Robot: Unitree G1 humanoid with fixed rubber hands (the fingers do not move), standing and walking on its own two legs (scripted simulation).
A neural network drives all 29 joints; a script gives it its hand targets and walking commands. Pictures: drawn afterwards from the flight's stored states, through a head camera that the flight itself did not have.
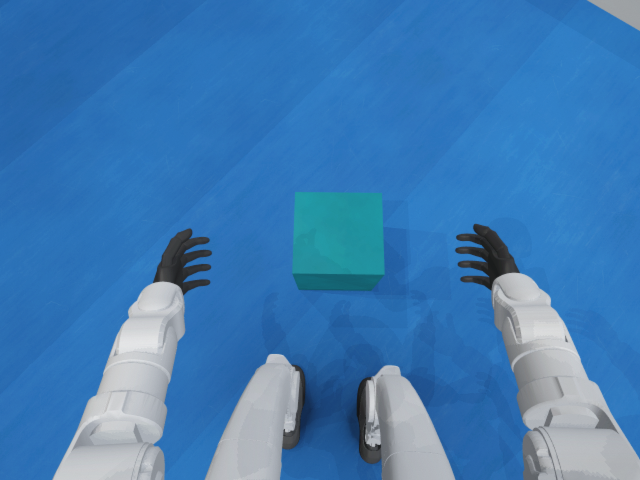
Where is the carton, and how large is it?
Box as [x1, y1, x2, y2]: [292, 192, 384, 290]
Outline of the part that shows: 295,192 292,273 298,288 370,290 384,274 381,193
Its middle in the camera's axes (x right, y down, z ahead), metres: +0.05 +0.02 +1.02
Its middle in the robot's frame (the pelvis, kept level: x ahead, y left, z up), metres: +0.51 +0.00 -0.57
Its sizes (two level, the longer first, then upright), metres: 0.210 0.200 0.250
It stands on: the floor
